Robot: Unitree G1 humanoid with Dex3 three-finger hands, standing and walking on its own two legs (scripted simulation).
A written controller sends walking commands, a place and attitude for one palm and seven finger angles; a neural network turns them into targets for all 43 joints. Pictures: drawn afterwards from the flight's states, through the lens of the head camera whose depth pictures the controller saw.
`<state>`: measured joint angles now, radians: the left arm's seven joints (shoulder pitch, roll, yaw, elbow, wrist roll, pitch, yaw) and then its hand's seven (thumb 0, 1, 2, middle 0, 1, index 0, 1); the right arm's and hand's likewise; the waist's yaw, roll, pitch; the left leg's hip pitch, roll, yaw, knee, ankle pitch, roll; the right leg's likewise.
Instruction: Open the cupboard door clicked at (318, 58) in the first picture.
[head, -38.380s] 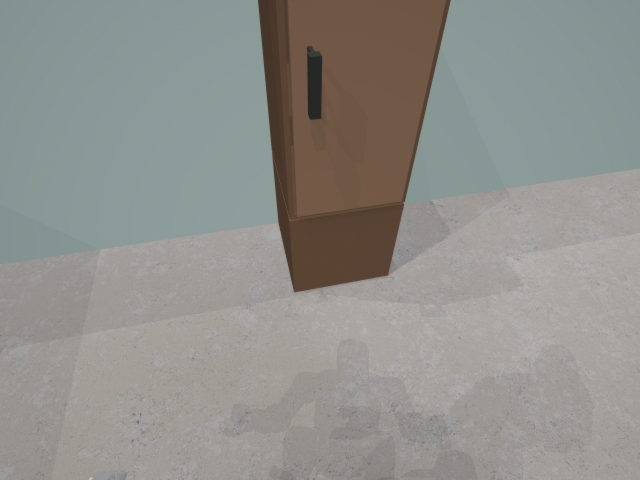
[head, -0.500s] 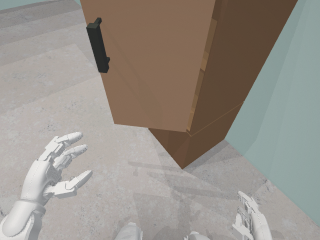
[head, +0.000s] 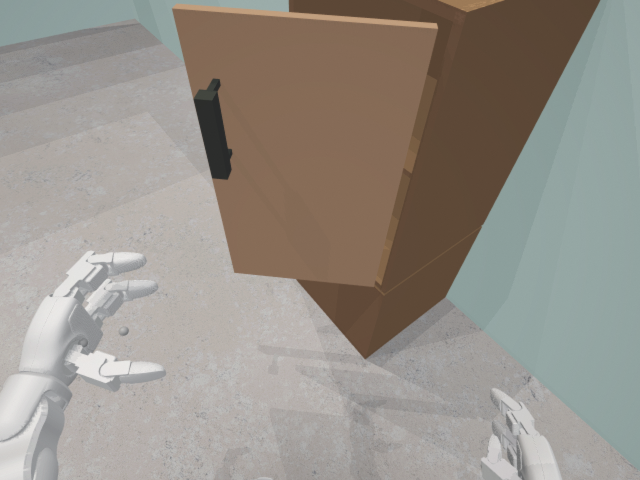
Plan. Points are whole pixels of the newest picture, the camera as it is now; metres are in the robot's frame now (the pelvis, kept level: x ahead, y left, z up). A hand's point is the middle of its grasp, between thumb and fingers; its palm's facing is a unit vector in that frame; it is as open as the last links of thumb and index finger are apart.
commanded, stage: raise the hand with hooked fingers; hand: left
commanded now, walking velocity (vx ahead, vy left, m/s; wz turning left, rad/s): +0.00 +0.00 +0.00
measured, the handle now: (218, 129) +0.58 +0.21 +0.12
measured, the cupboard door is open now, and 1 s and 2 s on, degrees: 47 47 47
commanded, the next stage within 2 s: move the hooked fingers beside the handle in 0.96 s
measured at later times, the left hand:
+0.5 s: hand (98, 263) +0.30 +0.27 +0.14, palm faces +0.01 -1.00 -0.04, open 13.9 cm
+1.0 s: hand (119, 264) +0.31 +0.25 +0.13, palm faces +0.01 -1.00 -0.02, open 13.9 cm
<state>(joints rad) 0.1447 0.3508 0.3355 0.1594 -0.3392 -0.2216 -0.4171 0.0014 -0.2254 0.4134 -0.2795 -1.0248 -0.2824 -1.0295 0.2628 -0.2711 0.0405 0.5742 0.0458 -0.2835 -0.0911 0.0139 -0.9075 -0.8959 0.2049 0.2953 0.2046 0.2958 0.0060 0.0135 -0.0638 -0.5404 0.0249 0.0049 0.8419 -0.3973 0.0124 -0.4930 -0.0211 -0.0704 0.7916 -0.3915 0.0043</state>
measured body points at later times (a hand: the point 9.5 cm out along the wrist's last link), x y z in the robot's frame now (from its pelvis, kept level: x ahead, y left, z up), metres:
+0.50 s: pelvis +0.01 -0.01 +0.02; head +0.02 -0.01 +0.47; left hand +0.30 +0.32 +0.14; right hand +0.17 -0.25 -0.06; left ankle +0.02 +0.11 -0.70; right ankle +0.01 -0.13 -0.70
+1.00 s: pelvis +0.01 -0.02 +0.02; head +0.02 -0.03 +0.47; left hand +0.30 +0.30 +0.14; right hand +0.17 -0.26 -0.06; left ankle +0.02 +0.11 -0.70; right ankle +0.01 -0.13 -0.70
